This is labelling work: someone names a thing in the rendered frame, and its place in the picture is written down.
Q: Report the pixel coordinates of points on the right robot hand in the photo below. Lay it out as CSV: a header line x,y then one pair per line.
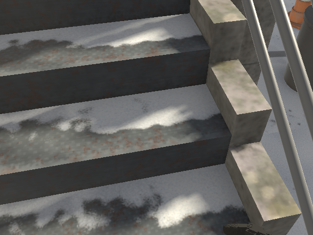
x,y
244,229

